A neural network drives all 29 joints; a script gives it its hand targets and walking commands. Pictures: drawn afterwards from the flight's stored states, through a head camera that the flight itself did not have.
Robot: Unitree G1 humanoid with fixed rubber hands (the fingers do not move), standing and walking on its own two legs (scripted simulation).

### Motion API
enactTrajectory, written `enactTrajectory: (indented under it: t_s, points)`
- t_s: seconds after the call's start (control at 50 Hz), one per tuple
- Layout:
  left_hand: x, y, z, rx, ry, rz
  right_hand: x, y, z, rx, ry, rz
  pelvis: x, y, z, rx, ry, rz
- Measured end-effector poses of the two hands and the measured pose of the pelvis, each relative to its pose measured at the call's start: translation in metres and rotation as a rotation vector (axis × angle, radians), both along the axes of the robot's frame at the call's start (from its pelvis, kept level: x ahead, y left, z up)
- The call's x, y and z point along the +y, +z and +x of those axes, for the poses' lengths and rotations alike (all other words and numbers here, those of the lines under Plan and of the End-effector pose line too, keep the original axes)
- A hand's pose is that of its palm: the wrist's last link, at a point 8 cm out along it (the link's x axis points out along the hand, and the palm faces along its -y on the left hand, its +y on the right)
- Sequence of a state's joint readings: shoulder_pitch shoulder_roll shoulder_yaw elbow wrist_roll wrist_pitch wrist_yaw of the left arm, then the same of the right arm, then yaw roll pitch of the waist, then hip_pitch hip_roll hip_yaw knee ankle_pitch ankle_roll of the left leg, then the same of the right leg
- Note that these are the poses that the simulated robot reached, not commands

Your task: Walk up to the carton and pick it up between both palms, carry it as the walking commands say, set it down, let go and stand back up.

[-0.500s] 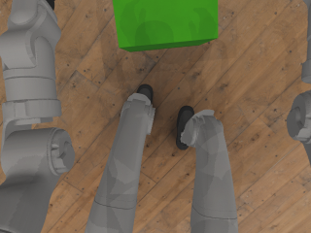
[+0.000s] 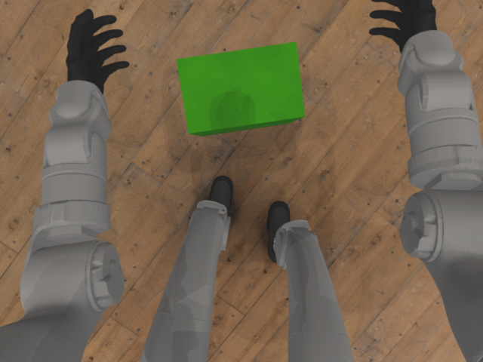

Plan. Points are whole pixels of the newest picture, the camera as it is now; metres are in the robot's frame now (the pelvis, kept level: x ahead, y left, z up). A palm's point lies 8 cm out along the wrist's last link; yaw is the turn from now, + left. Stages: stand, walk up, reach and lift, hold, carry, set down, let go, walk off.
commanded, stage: let go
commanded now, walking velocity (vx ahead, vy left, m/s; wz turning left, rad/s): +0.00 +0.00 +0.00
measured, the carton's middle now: (241, 96) +0.50 +0.08 -0.56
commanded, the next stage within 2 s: stand in 1.22 s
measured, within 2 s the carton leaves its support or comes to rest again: neither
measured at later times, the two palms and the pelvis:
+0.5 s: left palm (33, 225) +0.26 +0.26 -0.01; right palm (462, 207) +0.34 -0.17 -0.01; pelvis +0.05 +0.02 +0.07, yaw +0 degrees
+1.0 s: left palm (46, 239) +0.26 +0.23 +0.02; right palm out of the picture +0.26 -0.24 +0.03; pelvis +0.10 -0.01 +0.10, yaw +0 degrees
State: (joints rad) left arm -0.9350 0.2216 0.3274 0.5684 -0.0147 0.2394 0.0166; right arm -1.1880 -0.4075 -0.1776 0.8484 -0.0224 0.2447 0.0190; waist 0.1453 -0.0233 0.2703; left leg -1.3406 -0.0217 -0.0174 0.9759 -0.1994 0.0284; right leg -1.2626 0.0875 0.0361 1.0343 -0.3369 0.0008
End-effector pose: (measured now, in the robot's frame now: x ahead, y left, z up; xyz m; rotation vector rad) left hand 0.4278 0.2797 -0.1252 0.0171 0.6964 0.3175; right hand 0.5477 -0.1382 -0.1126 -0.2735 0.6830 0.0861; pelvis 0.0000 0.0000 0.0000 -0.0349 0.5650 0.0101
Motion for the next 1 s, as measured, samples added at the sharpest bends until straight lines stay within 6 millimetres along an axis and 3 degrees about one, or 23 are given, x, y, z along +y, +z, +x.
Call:
enactTrajectory:
  t_s: [0.14,0.24,0.38,0.52,0.64,0.76,0.88,1.0]
  points:
    - [-0.003,0.015,-0.055,0.09,-0.168,0.024,-0.02,-0.003,-0.071,0.036,-0.074,-0.035,0.008,0.032,0.014,-0.177,-0.008,0.004]
    - [-0.004,0.031,-0.094,0.157,-0.235,0.024,-0.023,0.01,-0.119,0.056,-0.113,-0.016,0.012,0.043,0.019,-0.268,-0.003,0.001]
    - [-0.006,0.076,-0.137,0.154,-0.228,0.019,-0.026,0.053,-0.174,0.08,-0.145,-0.008,0.014,0.054,0.03,-0.28,0.012,-0.001]
    - [-0.021,0.117,-0.174,0.139,-0.24,0.021,-0.039,0.105,-0.21,0.045,-0.158,0.032,0.015,0.072,0.048,-0.392,-0.002,0.013]
    - [-0.037,0.133,-0.184,0.146,-0.268,0.014,-0.062,0.122,-0.243,0.051,-0.176,0.019,0.01,0.085,0.06,-0.513,-0.011,0.025]
    - [-0.048,0.142,-0.181,0.154,-0.296,0.02,-0.085,0.133,-0.276,0.084,-0.197,0.0,0.002,0.094,0.074,-0.586,-0.015,0.034]
    - [-0.053,0.147,-0.171,0.153,-0.311,0.037,-0.099,0.139,-0.289,0.107,-0.211,-0.002,-0.003,0.098,0.088,-0.618,-0.017,0.038]
    - [-0.054,0.149,-0.169,0.151,-0.306,0.044,-0.101,0.143,-0.29,0.108,-0.21,0.0,-0.006,0.099,0.098,-0.631,-0.009,0.043]
